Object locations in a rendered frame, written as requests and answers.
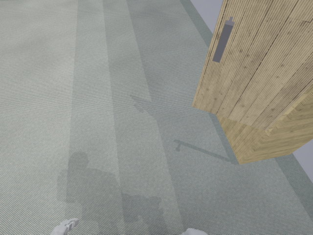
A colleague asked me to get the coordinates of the handle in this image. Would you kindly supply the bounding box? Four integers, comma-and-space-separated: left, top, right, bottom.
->
213, 17, 234, 63

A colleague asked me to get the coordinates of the robot left hand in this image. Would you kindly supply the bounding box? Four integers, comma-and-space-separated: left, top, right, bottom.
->
50, 218, 79, 235

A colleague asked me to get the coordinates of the cupboard door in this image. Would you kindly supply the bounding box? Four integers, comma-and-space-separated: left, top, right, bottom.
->
191, 0, 313, 131

